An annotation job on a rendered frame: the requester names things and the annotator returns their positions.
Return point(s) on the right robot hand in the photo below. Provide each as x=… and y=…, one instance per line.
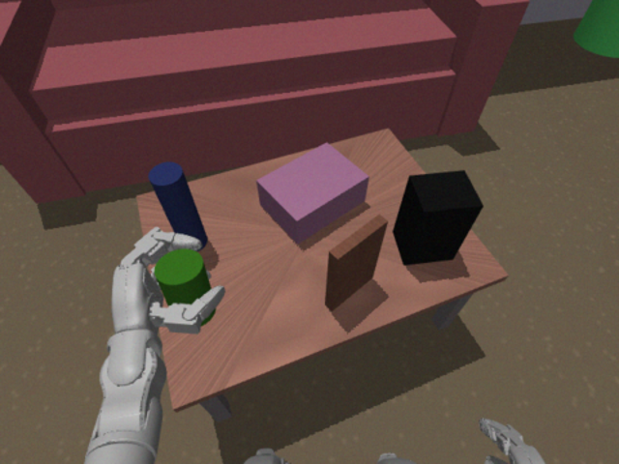
x=510, y=442

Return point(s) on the coffee table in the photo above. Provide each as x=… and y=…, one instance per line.
x=273, y=313

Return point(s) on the left robot arm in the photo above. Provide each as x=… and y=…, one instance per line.
x=128, y=426

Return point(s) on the left robot hand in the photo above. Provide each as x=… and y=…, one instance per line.
x=137, y=299

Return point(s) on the sofa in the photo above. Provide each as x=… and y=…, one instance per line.
x=95, y=93

